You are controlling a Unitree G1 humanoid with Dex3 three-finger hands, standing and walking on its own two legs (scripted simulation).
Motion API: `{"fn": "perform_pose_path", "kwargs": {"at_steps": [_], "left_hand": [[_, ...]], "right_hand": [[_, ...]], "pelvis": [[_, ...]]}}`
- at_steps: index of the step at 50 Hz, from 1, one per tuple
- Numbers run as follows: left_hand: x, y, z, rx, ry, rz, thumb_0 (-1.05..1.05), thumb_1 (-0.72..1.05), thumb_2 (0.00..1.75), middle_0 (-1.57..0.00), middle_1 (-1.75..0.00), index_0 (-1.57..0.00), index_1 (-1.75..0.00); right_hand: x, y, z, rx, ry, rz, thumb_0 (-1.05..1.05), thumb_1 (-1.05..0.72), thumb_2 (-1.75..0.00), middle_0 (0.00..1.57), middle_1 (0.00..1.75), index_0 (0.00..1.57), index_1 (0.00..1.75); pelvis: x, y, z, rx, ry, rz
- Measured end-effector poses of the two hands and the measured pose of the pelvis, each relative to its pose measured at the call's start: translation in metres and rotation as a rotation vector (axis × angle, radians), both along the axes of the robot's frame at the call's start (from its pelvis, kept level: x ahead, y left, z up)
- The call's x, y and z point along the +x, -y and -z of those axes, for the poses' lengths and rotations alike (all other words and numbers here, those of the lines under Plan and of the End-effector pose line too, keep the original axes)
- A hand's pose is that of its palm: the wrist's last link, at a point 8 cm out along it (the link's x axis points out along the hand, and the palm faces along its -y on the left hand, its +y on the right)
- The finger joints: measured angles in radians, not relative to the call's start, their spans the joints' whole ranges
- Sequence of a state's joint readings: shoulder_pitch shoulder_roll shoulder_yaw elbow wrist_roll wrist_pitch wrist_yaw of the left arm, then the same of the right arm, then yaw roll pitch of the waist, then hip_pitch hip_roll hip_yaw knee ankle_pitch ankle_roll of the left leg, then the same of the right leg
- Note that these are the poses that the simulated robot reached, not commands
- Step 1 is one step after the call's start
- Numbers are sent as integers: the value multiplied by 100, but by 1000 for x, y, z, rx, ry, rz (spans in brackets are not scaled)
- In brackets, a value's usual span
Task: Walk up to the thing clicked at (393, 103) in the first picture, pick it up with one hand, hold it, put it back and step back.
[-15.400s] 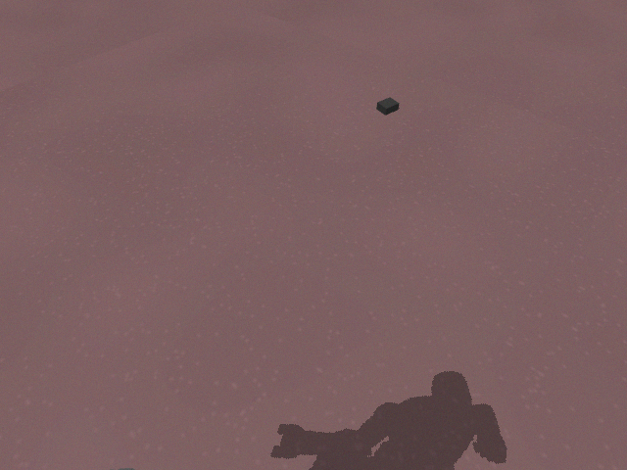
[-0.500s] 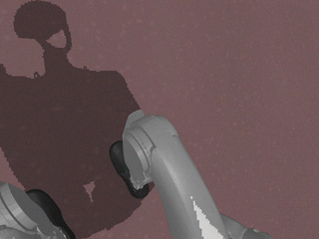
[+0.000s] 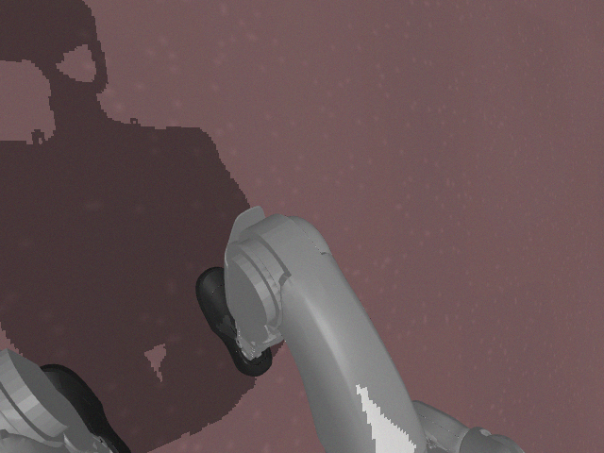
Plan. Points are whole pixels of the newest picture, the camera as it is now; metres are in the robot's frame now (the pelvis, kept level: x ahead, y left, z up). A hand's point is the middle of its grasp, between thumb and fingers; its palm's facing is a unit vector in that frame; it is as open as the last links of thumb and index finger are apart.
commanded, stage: close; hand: left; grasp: from above
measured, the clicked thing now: out of the picture +0.45 +0.34 -0.30
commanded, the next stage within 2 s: none
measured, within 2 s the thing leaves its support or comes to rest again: neither
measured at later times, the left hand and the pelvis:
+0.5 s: hand out of the picture +0.45 +0.34 -0.27, palm faces -0.04 -0.44 -0.90, open 13.2 cm; pelvis +0.00 +0.00 +0.00, yaw -1 degrees
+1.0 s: hand out of the picture +0.45 +0.33 -0.28, palm faces -0.04 -0.43 -0.90, open 12.1 cm; pelvis +0.00 +0.00 +0.00, yaw -1 degrees
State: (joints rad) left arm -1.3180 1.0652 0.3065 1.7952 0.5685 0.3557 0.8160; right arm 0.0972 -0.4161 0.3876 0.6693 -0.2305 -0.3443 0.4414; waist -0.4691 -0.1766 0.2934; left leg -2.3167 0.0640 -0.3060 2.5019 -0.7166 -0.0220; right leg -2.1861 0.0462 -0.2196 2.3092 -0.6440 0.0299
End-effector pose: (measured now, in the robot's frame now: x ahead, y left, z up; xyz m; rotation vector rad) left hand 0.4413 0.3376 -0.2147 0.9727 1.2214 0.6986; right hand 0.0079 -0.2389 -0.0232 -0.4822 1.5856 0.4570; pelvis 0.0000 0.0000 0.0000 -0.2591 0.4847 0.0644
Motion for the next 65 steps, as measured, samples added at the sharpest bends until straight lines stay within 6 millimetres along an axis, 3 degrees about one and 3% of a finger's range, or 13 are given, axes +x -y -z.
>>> {"fn": "perform_pose_path", "kwargs": {"at_steps": [8,22,38,65], "left_hand": [[-2,2,5,4,10,-16,0,-55,108,-12,-99,-8,-103],[4,-7,-6,8,14,-17,0,-42,107,-20,-94,-16,-99],[4,0,0,6,-1,19,0,-38,103,-24,-88,-20,-93],[4,1,3,8,2,24,-1,-18,92,-41,-78,-39,-83]], "right_hand": [[-3,0,0,-5,-2,-5,1,-92,-90,20,30,20,30],[-1,-2,-1,-22,22,2,1,-91,-90,20,30,20,30],[-7,-3,-10,-33,1,13,1,-91,-90,20,30,20,30],[3,-2,-5,-23,23,-6,1,-91,-89,20,30,20,30]], "pelvis": [[-2,0,1,-2,8,4],[-2,-2,1,-11,11,6],[-2,-3,-2,-16,6,7],[-1,-2,-3,-16,6,11]]}}
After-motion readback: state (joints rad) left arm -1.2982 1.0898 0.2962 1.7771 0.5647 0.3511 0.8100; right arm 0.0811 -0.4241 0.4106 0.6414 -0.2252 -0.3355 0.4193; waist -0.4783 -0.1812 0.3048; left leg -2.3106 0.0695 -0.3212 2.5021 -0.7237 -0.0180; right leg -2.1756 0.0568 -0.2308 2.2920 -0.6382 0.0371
